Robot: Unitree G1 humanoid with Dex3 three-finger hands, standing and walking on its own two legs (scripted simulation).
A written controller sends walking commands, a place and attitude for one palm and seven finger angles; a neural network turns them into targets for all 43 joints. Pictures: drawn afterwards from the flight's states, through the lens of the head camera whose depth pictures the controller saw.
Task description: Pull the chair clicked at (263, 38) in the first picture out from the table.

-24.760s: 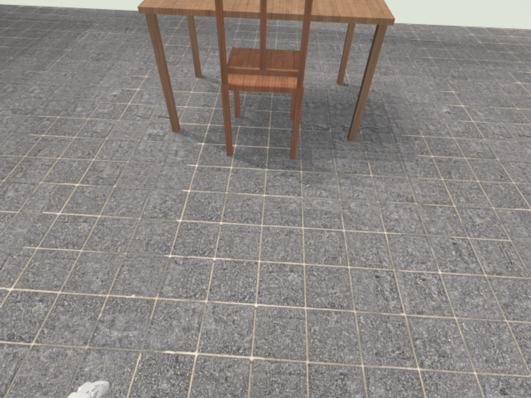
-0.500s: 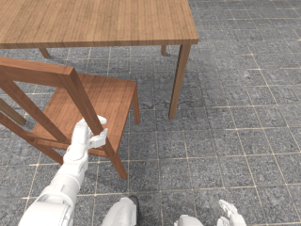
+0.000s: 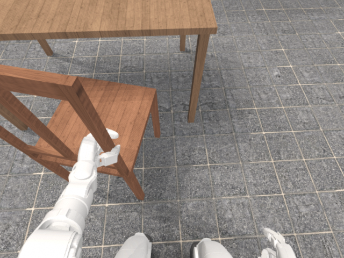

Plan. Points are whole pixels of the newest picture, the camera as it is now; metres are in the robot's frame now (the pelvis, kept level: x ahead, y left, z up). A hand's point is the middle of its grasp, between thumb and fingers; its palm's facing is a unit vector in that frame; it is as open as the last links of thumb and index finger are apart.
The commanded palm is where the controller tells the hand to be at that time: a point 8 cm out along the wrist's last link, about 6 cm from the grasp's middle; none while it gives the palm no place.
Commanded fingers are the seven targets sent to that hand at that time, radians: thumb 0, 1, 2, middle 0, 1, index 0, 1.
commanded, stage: step backward, pulling the chair out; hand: left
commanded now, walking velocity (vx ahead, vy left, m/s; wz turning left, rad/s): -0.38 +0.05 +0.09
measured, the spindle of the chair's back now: (40, 129) +0.42 +0.37 -0.04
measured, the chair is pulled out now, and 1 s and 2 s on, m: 0.25 0.46 0.57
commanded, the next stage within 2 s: stop walking, hand still on the chair in 1.06 s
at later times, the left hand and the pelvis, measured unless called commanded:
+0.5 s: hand (113, 194) +0.25 +0.15 -0.06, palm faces +0.04 -0.98 -0.20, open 6.0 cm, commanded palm +0.24 +0.20 -0.06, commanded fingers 0.00 0.90 0.90 -0.50 -1.45 -0.50 -1.45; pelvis -0.09 +0.00 +0.00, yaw +2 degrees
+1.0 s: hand (110, 250) +0.14 +0.14 -0.06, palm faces +0.03 -0.98 -0.18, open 6.1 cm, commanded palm +0.13 +0.19 -0.06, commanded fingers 0.00 0.90 0.90 -0.50 -1.45 -0.50 -1.45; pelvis -0.20 +0.00 +0.01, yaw +2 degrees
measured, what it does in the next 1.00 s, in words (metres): walks backwards: left foot, then right foot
